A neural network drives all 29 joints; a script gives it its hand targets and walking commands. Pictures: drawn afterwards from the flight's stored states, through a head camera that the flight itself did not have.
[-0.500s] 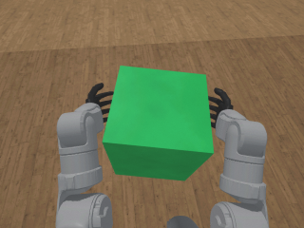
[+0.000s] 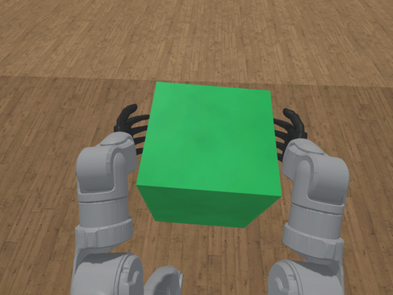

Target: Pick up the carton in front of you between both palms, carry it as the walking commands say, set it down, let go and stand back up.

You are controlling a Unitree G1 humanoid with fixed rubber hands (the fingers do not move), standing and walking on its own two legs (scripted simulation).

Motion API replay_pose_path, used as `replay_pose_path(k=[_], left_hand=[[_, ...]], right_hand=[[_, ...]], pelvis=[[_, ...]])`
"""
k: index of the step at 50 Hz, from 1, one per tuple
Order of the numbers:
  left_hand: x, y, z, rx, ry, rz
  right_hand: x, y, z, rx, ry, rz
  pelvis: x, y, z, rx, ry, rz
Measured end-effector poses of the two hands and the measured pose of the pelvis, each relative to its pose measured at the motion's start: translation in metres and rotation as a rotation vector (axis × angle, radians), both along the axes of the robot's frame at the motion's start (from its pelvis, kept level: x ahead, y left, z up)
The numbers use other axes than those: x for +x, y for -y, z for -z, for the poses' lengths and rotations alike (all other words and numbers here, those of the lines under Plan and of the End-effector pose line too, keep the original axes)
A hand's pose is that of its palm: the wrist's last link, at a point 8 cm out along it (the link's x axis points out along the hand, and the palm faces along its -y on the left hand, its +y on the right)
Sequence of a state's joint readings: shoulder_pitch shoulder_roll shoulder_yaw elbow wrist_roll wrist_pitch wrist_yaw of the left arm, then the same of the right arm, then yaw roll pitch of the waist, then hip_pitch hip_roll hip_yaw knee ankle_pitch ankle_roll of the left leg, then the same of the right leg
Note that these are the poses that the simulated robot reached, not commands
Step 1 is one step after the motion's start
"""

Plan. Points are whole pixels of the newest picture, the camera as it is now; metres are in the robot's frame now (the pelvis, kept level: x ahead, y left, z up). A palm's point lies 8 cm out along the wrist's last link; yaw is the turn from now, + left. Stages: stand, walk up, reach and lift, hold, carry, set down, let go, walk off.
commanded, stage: carry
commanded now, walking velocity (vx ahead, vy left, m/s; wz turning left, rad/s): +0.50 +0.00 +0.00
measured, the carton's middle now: (205, 163) +0.37 +0.03 +0.05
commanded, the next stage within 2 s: none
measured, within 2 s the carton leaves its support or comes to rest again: neither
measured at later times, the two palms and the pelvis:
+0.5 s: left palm (163, 38) +0.66 +0.17 +0.17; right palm (287, 48) +0.63 -0.13 +0.17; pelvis +0.28 +0.05 +0.03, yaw -2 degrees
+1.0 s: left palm (165, 6) +0.77 +0.18 +0.20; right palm (277, 12) +0.77 -0.11 +0.19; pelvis +0.43 +0.03 +0.03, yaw +0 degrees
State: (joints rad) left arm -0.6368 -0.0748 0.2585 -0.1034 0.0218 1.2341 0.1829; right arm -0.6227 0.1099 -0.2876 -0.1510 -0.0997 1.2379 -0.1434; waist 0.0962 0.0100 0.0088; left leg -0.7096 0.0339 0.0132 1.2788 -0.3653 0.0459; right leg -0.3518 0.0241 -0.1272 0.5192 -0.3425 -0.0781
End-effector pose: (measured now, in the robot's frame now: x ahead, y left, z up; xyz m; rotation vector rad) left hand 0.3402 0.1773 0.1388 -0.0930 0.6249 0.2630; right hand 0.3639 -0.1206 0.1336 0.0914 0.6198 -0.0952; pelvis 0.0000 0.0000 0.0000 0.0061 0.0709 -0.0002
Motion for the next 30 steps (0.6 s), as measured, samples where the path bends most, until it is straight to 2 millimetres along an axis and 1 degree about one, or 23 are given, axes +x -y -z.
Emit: replay_pose_path(k=[5,8,10,12,15,17,19,23,27,30], left_hand=[[0.07,0.004,-0.026,0.003,0.076,0.04],[0.116,0.005,-0.034,0.006,0.089,0.074],[0.148,0.004,-0.033,0.007,0.085,0.095],[0.181,0.003,-0.028,0.005,0.075,0.125],[0.221,0.007,-0.018,-0.015,0.014,0.174],[0.242,0.01,-0.013,-0.03,-0.028,0.183],[0.261,0.011,-0.013,-0.045,-0.045,0.181],[0.298,0.01,-0.022,-0.056,-0.004,0.165],[0.332,0.007,-0.039,-0.043,0.071,0.138],[0.356,0.005,-0.05,-0.019,0.112,0.115]], right_hand=[[0.056,0.005,-0.023,-0.002,0.074,0.038],[0.094,0.006,-0.031,-0.019,0.088,0.059],[0.121,0.005,-0.033,-0.033,0.084,0.071],[0.146,0.004,-0.032,-0.05,0.072,0.091],[0.173,0.007,-0.024,-0.063,0.008,0.131],[0.188,0.009,-0.019,-0.061,-0.036,0.15],[0.204,0.011,-0.019,-0.055,-0.054,0.164],[0.245,0.01,-0.03,-0.039,-0.014,0.167],[0.289,0.007,-0.047,-0.029,0.059,0.138],[0.323,0.007,-0.055,-0.026,0.102,0.103]], pelvis=[[0.061,-0.009,-0.006,-0.001,-0.01,0.008],[0.104,-0.019,-0.004,-0.001,-0.014,0.015],[0.136,-0.027,0.0,0.006,-0.011,0.021],[0.165,-0.036,0.005,0.018,0.005,0.033],[0.198,-0.045,-0.001,0.013,0.009,0.032],[0.216,-0.048,-0.01,0.004,0.006,0.032],[0.233,-0.05,-0.019,-0.002,0.002,0.035],[0.266,-0.05,-0.03,-0.014,-0.004,0.038],[0.303,-0.042,-0.031,-0.013,-0.005,0.032],[0.335,-0.032,-0.023,-0.004,0.005,0.023]])
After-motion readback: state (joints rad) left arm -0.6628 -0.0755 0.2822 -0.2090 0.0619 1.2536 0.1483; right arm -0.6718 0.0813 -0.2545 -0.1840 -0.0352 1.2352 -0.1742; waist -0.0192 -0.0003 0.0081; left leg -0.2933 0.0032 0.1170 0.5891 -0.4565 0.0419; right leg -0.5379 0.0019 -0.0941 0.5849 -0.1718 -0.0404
